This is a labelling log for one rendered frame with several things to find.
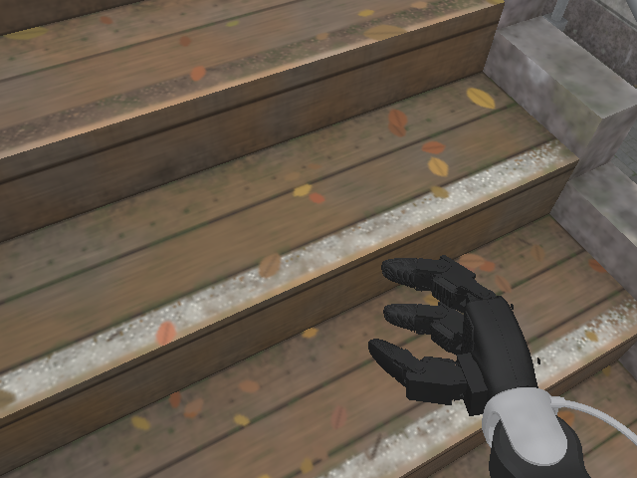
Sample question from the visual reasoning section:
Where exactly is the right robot forearm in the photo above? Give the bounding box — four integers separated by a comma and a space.
482, 387, 591, 478

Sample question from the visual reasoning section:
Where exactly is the right robot hand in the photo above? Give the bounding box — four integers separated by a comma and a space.
368, 255, 540, 416

